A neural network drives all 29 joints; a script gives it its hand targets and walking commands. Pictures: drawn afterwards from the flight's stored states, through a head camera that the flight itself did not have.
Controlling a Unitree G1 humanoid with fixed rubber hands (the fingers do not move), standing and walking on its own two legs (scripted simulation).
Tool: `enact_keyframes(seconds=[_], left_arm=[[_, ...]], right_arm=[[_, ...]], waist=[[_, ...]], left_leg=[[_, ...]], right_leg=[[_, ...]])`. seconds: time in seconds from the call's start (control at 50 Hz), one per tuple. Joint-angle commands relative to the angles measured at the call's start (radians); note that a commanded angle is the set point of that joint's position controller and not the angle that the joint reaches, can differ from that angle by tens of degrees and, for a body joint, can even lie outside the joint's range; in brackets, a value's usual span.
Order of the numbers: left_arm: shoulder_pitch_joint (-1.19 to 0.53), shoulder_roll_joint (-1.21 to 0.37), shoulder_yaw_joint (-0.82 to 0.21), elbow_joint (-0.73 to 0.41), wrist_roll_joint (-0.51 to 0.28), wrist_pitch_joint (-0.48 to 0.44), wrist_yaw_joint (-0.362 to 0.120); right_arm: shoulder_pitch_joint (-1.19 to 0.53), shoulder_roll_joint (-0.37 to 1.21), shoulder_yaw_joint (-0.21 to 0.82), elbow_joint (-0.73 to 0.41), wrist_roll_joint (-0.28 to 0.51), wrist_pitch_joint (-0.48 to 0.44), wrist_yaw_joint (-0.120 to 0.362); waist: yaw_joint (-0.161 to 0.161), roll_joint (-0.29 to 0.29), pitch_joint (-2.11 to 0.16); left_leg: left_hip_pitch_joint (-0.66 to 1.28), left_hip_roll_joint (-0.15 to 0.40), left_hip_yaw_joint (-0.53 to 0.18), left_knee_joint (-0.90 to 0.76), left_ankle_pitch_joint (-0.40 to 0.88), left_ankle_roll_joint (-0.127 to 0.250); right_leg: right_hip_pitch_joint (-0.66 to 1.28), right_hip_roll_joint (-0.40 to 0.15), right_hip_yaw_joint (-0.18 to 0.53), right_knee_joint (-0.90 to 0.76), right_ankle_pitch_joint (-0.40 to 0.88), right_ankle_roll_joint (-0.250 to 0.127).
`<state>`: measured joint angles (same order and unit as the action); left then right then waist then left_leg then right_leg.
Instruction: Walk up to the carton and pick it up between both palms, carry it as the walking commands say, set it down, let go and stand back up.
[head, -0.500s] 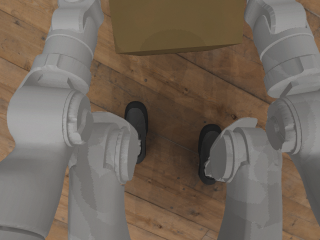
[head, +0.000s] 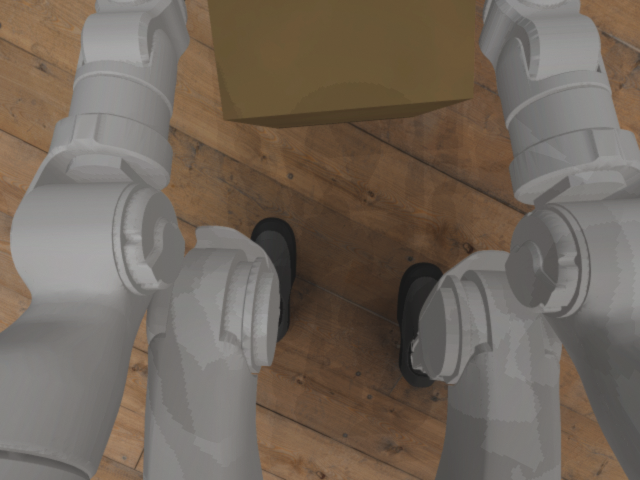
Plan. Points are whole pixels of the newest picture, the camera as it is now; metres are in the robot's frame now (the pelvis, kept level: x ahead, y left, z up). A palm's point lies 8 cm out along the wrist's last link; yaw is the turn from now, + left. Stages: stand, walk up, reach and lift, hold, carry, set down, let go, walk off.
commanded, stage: reach and lift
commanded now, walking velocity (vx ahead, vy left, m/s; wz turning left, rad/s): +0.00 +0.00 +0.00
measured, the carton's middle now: out of the picture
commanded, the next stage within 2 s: none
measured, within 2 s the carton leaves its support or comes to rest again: leaves its support in 0.30 s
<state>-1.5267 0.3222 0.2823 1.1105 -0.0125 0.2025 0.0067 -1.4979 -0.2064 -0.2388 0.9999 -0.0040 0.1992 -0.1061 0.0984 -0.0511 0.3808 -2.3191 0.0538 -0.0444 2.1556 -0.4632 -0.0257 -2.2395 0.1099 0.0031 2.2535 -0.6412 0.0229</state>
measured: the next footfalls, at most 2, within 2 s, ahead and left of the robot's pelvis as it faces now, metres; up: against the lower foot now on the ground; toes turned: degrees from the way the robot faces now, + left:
none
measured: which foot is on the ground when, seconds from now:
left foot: down 0.00-1.00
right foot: down 0.00-1.00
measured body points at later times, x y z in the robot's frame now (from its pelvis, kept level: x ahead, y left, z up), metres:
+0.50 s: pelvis +0.01 +0.01 +0.02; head +0.36 +0.05 +0.30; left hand +0.53 +0.24 -0.13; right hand +0.58 -0.05 -0.11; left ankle +0.14 +0.14 -0.33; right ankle +0.10 -0.11 -0.33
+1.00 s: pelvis +0.01 +0.01 +0.07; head +0.35 +0.05 +0.36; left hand +0.53 +0.24 -0.07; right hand +0.57 -0.05 -0.06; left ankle +0.14 +0.14 -0.33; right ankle +0.10 -0.11 -0.33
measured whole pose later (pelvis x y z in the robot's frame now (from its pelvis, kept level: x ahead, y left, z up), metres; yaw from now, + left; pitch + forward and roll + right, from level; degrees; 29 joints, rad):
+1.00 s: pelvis +0.01 +0.01 +0.07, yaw +0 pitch +45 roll -2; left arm -1.24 0.13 0.43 0.71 0.14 0.37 0.09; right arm -1.29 -0.04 -0.37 0.75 -0.14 0.32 -0.11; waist 0.08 -0.05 0.07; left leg -2.27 0.00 -0.06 1.93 -0.46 -0.03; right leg -2.17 0.09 0.02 2.01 -0.63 0.03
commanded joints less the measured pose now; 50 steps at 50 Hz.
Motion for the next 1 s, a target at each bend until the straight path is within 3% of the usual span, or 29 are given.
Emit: enact_keyframes(seconds=[0.0,0.14,0.28,0.4,0.5,0.6,0.84,0.98], left_arm=[[-0.408,-0.955,-0.217,-0.172,-0.089,-0.019,-0.252],[-0.444,-0.991,-0.273,-0.270,-0.131,-0.019,-0.249],[-0.523,-1.049,-0.356,-0.400,-0.179,-0.006,-0.233],[-0.552,-1.064,-0.374,-0.449,-0.140,0.012,-0.212],[-0.545,-1.068,-0.351,-0.453,-0.080,0.039,-0.195],[-0.540,-1.096,-0.338,-0.468,-0.040,0.066,-0.190],[-0.460,-1.159,-0.333,-0.476,-0.004,0.104,-0.212],[-0.430,-1.170,-0.364,-0.520,-0.014,0.113,-0.217]], right_arm=[[-0.515,0.979,0.321,-0.098,0.074,-0.004,0.266],[-0.542,1.035,0.371,-0.189,0.102,0.000,0.252],[-0.605,1.066,0.408,-0.322,0.112,0.002,0.211],[-0.559,1.091,0.358,-0.278,0.066,0.020,0.201],[-0.508,1.085,0.296,-0.197,0.026,0.045,0.225],[-0.502,1.098,0.275,-0.191,0.012,0.066,0.250],[-0.477,1.128,0.295,-0.253,-0.007,0.088,0.246],[-0.454,1.172,0.339,-0.301,0.004,0.098,0.231]], waist=[[0.110,-0.085,-1.114],[0.121,-0.086,-1.305],[0.082,-0.066,-1.554],[0.059,-0.006,-1.569],[0.047,0.047,-1.496],[0.044,0.073,-1.516],[0.027,0.042,-1.594],[0.042,0.013,-1.681]], left_leg=[[0.704,-0.115,0.129,-0.084,0.284,0.039],[0.760,-0.120,0.136,-0.080,0.372,0.033],[0.823,-0.134,0.145,-0.094,0.458,0.010],[0.859,-0.142,0.152,-0.146,0.414,-0.004],[0.923,-0.148,0.138,-0.211,0.331,-0.009],[1.003,-0.157,0.126,-0.255,0.318,-0.010],[0.976,-0.174,0.132,-0.295,0.379,-0.002],[0.974,-0.177,0.135,-0.312,0.421,0.001]], right_leg=[[0.372,0.070,-0.061,-0.236,0.227,0.001],[0.456,0.077,-0.063,-0.232,0.315,0.006],[0.572,0.084,-0.070,-0.243,0.418,0.011],[0.503,0.091,-0.079,-0.282,0.356,0.008],[0.379,0.087,-0.096,-0.317,0.241,0.000],[0.333,0.083,-0.106,-0.349,0.211,-0.006],[0.442,0.088,-0.094,-0.414,0.298,-0.004],[0.551,0.097,-0.078,-0.441,0.367,0.006]])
